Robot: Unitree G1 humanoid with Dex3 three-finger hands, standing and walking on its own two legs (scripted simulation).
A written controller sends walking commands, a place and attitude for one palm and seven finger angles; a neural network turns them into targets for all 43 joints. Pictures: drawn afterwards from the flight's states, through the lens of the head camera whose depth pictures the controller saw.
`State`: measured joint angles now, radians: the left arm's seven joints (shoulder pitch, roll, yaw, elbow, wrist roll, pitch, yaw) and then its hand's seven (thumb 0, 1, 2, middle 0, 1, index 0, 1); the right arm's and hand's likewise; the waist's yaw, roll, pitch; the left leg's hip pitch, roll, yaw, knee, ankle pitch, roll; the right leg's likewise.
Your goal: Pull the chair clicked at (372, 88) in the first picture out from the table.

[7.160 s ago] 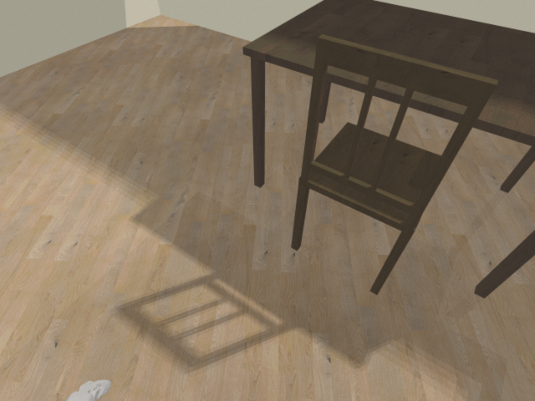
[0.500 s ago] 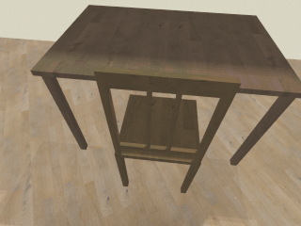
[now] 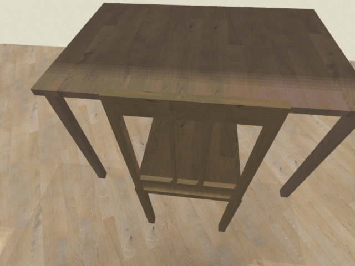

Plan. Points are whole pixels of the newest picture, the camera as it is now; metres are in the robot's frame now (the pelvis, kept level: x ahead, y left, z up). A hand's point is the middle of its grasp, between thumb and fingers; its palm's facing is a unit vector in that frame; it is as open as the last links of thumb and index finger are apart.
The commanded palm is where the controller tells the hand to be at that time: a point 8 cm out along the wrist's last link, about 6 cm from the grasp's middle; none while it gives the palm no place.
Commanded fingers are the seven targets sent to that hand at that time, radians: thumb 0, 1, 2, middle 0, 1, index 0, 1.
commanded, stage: come to a stop and stand still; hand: left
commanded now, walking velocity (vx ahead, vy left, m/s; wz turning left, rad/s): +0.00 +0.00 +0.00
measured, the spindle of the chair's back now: (173, 154) +0.42 +0.04 -0.06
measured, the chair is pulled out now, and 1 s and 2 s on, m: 0.00 0.00 0.00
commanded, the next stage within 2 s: look again from close up in 0.60 s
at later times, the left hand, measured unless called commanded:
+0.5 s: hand out of the picture -0.02 +0.14 -0.16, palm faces +0.03 -0.98 -0.21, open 7.3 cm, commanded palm none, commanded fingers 0.00 0.90 0.90 -0.20 -0.30 -0.20 -0.30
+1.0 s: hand out of the picture -0.03 +0.17 -0.16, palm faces +0.03 -0.97 -0.25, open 7.4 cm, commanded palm none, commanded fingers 0.00 0.90 0.90 -0.20 -0.30 -0.20 -0.30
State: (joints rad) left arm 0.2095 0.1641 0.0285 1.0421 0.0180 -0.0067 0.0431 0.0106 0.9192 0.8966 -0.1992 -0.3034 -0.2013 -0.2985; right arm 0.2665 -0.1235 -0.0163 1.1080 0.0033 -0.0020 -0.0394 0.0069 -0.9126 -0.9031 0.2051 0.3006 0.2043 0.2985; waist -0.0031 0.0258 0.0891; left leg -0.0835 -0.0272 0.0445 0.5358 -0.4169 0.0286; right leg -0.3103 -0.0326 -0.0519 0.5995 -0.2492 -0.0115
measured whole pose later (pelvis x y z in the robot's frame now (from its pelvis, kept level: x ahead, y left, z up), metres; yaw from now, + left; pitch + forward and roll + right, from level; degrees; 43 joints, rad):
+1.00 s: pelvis -0.04 -0.01 +0.00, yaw -1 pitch -1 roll +2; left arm 0.33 0.13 0.01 1.08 0.02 0.00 0.04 0.01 0.91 0.90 -0.20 -0.30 -0.20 -0.30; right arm 0.41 -0.13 0.00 1.06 -0.02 -0.01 -0.02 0.00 -0.91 -0.90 0.20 0.30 0.20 0.30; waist -0.01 0.04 -0.05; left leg -0.14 -0.03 0.07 0.51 -0.35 0.02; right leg -0.37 -0.03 -0.03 0.57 -0.18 -0.03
